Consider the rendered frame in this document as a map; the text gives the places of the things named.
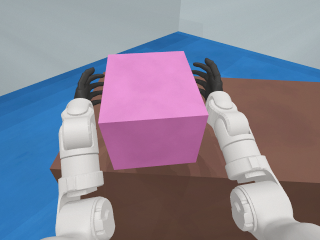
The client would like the right robot upper arm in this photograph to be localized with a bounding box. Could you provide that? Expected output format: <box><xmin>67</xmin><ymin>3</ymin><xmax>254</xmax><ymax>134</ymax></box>
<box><xmin>230</xmin><ymin>180</ymin><xmax>320</xmax><ymax>240</ymax></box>

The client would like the left robot upper arm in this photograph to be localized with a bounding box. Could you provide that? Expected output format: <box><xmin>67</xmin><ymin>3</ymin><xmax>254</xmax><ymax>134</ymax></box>
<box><xmin>40</xmin><ymin>196</ymin><xmax>115</xmax><ymax>240</ymax></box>

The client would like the left robot hand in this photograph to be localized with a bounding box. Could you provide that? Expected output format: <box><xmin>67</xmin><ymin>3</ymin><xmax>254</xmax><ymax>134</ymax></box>
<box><xmin>74</xmin><ymin>67</ymin><xmax>105</xmax><ymax>106</ymax></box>

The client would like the pedestal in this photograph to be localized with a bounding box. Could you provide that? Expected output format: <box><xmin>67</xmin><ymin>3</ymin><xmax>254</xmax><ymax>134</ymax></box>
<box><xmin>50</xmin><ymin>72</ymin><xmax>320</xmax><ymax>240</ymax></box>

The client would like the robot left forearm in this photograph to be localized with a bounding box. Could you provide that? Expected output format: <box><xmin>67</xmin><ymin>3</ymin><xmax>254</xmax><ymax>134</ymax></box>
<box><xmin>55</xmin><ymin>98</ymin><xmax>104</xmax><ymax>236</ymax></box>

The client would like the carton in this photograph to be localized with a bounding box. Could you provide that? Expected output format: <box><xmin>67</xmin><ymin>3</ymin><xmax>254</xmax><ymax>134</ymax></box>
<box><xmin>98</xmin><ymin>51</ymin><xmax>209</xmax><ymax>170</ymax></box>

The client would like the robot right forearm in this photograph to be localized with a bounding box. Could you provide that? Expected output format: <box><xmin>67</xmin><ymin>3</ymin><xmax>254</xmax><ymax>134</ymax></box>
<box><xmin>205</xmin><ymin>91</ymin><xmax>293</xmax><ymax>215</ymax></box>

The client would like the right robot hand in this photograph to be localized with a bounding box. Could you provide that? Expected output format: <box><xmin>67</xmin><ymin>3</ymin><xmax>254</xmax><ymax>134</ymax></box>
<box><xmin>191</xmin><ymin>58</ymin><xmax>223</xmax><ymax>101</ymax></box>

